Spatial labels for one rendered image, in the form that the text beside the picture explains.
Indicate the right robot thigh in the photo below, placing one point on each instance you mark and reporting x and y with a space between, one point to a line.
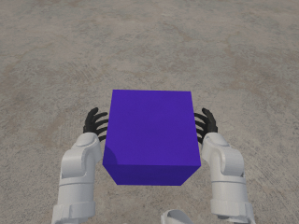
175 216

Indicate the carton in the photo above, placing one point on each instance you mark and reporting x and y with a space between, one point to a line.
151 138

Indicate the right robot forearm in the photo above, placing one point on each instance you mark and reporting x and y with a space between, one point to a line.
227 174

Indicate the left robot forearm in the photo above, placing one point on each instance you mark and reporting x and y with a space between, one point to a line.
77 177

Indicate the left robot hand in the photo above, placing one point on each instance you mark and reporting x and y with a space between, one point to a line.
91 125

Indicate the right robot hand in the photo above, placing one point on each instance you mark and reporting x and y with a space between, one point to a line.
209 125

